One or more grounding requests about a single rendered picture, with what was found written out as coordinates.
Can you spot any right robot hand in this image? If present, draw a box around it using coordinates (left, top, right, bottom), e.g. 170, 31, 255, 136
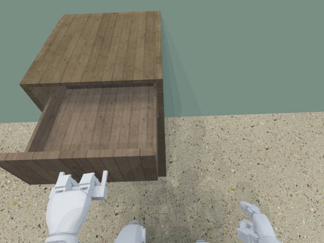
237, 201, 276, 243

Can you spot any left robot hand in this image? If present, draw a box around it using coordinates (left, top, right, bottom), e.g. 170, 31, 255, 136
46, 173, 100, 236

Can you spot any cabinet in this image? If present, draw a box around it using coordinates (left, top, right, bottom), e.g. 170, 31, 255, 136
19, 11, 167, 177

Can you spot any drawer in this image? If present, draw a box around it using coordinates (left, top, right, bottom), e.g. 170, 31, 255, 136
0, 83, 158, 185

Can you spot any left robot shin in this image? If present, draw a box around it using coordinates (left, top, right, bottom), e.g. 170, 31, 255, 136
129, 221, 139, 225

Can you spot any left robot thigh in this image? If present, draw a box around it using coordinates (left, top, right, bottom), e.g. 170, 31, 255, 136
114, 224, 146, 243

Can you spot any handle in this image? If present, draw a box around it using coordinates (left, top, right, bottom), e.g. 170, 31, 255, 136
49, 171, 108, 200

